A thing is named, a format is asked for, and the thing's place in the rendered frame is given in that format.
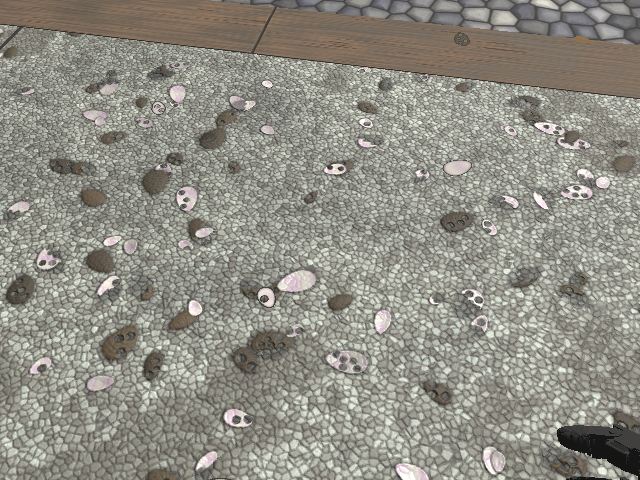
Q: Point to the robot right hand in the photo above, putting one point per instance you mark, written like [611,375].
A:
[619,445]

